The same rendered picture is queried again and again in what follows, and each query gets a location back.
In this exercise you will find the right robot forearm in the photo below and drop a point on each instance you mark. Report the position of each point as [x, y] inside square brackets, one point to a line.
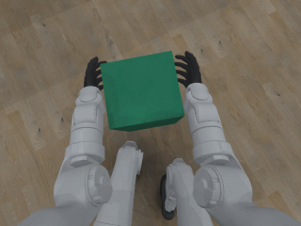
[210, 145]

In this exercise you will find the robot right foot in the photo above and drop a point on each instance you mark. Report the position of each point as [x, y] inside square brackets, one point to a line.
[168, 215]

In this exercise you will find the right robot shin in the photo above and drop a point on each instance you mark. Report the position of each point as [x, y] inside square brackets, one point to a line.
[170, 194]

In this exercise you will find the left robot forearm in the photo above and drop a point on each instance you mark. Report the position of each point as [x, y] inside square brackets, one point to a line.
[86, 141]

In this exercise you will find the left robot hand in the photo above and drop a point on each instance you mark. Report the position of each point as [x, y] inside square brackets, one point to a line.
[91, 79]

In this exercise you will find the right robot upper arm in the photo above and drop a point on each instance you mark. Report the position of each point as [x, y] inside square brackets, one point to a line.
[226, 194]

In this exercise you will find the left robot upper arm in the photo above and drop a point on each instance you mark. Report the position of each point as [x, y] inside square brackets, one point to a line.
[79, 194]

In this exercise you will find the right robot hand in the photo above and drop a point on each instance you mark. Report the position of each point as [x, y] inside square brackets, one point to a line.
[192, 74]

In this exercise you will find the carton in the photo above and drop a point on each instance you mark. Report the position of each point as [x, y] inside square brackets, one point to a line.
[142, 92]

